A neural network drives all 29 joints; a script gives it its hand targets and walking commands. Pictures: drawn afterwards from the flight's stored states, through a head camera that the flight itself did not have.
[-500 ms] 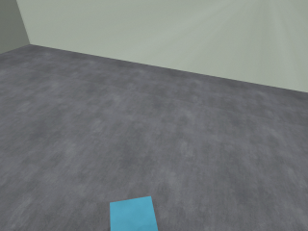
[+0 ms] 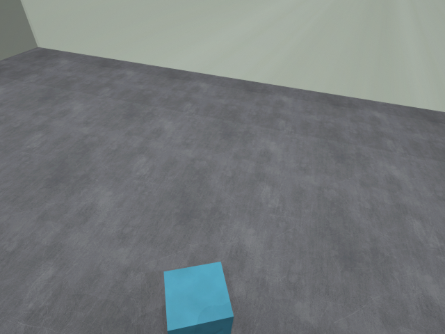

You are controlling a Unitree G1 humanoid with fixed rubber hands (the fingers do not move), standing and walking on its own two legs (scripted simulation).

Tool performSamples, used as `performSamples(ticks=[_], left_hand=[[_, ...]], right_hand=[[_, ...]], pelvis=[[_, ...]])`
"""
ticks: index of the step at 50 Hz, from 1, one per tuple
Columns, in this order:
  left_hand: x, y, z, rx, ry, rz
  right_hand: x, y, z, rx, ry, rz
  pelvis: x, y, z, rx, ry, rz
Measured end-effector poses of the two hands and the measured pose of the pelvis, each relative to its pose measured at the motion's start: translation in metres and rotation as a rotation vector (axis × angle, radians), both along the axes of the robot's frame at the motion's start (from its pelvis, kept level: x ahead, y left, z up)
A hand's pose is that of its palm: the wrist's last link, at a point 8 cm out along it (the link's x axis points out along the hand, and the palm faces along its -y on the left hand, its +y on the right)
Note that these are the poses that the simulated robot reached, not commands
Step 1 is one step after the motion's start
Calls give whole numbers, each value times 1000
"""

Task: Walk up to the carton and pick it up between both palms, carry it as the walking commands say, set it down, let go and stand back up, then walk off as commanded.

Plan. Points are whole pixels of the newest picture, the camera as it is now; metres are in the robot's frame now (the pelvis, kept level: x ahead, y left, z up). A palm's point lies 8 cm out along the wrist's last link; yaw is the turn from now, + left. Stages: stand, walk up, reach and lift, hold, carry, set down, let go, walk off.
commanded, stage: stand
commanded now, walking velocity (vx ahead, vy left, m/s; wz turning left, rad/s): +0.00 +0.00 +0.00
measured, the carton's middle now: (197, 308) +0.45 +0.06 -0.64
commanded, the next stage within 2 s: walk off in 0.62 s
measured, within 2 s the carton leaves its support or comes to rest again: neither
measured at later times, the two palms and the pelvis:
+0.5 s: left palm out of the picture +0.02 +0.29 -0.13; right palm out of the picture +0.04 -0.29 -0.11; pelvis -0.01 +0.00 +0.00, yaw +1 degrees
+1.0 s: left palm out of the picture +0.05 +0.26 -0.14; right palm out of the picture +0.06 -0.29 -0.12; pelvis -0.01 -0.01 +0.00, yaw +0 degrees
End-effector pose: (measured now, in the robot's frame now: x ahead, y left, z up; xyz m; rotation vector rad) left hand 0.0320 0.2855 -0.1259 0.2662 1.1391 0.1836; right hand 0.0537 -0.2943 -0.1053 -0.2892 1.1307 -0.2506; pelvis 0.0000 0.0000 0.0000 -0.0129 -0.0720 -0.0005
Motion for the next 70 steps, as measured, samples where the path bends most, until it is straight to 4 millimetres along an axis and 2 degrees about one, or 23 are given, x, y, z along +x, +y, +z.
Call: performSamples(ticks=[18,25,39,45,53,58,63,70], left_hand=[[-11,0,-3,5,49,0],[-12,2,-1,16,72,17],[16,-7,0,3,48,3],[22,-17,-3,-22,67,13],[14,-34,-16,-25,104,-12],[-6,-53,-22,-14,136,-39],[-33,-67,-18,-17,169,-44],[-40,-65,-14,-36,121,-40]], right_hand=[[-15,-2,-4,8,65,0],[-12,-1,-8,22,88,8],[15,-1,-6,21,69,29],[17,0,-8,19,94,14],[-13,1,-29,33,139,-50],[-34,-6,-51,57,135,-80],[-61,-3,-52,93,171,-92],[-95,10,-47,103,167,-120]], pelvis=[[-13,-2,0,-4,11,12],[-11,-4,0,-6,15,18],[-1,-7,2,-1,4,27],[1,-7,3,3,14,27],[-19,-15,-10,33,23,-30],[-42,-27,-22,27,16,-68],[-62,-32,-17,39,36,-73],[-94,-24,-11,36,47,-99]])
